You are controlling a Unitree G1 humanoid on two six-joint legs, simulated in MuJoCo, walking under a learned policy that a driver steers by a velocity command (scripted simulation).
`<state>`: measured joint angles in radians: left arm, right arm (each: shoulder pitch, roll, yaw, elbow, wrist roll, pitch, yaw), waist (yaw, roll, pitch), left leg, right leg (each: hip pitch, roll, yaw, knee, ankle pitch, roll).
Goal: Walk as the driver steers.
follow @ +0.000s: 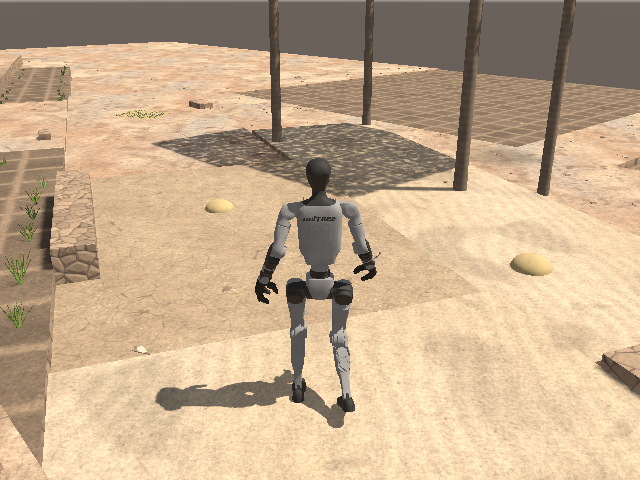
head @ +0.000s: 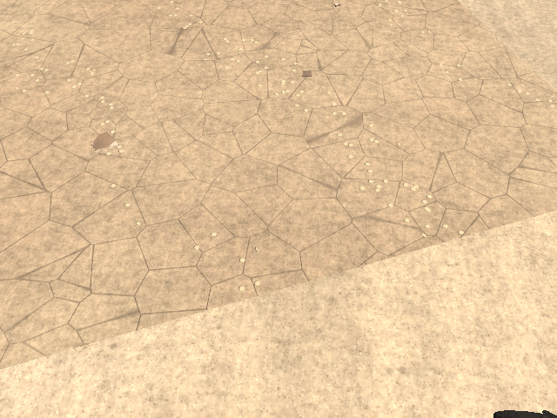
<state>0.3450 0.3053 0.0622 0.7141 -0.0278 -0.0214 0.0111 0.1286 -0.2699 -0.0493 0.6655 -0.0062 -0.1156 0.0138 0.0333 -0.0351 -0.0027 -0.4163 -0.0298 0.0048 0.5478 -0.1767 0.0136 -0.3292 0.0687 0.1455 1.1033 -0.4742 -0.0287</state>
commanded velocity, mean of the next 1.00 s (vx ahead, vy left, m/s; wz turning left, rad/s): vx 0.50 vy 0.00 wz -0.52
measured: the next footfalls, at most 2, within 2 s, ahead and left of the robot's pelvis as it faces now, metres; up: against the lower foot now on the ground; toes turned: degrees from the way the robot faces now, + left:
right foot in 0.42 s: +0.36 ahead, -0.18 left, +0.00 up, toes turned -18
left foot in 0.92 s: +0.69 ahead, -0.11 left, +0.00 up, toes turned -31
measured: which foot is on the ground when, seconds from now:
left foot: down 0.00-0.44, up 0.46-0.90, down 0.92-1.00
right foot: up 0.00-0.40, down 0.42-0.94, up 0.96-1.00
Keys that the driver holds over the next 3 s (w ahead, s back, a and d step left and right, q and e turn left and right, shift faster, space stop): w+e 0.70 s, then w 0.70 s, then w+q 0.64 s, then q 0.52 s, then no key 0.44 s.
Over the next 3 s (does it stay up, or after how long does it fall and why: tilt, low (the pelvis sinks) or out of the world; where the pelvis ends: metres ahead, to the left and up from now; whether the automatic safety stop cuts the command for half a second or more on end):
stays up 1.29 -0.44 -0.05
